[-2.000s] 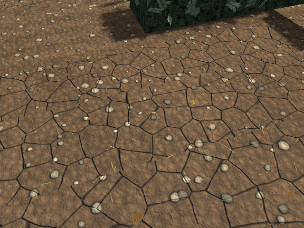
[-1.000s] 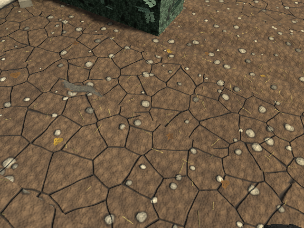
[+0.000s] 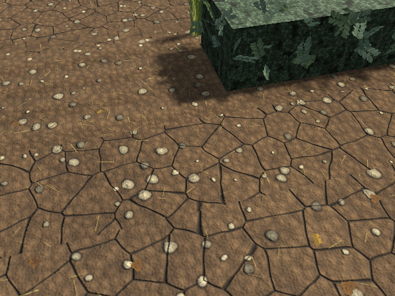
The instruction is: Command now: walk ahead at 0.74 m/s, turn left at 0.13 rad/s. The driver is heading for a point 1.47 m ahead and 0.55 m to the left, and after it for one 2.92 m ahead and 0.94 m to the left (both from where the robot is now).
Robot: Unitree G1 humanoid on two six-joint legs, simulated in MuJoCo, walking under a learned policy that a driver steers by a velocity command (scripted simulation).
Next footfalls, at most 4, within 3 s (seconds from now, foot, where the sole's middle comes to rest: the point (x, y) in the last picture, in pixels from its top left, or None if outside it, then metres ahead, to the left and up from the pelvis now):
0.50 right None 0.47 -0.18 -0.93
0.90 left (145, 266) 0.72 0.20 -0.93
1.44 right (112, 194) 1.20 0.42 -1.09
1.76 left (47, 162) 1.41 0.80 -1.09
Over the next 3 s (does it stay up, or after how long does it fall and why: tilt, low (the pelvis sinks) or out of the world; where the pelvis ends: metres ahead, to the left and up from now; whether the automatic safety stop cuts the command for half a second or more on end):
stays up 2.37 0.66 -0.31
